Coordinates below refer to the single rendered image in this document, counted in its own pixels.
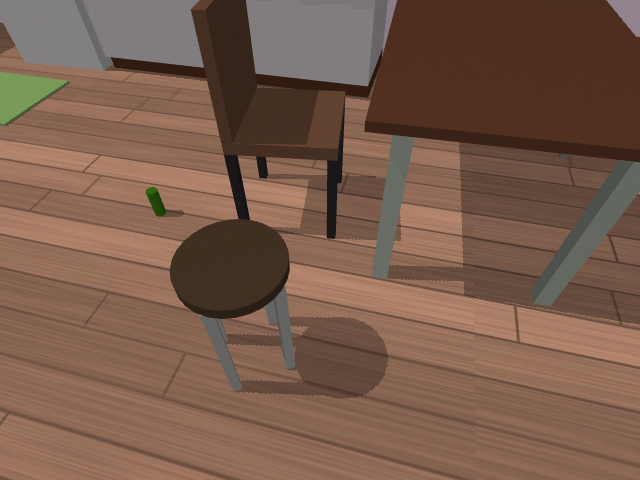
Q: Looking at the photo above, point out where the stool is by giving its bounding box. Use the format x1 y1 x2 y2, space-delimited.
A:
170 219 296 392

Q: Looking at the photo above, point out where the can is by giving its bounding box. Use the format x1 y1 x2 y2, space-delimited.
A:
146 187 166 217

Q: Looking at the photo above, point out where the table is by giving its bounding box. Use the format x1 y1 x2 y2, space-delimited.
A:
364 0 640 306

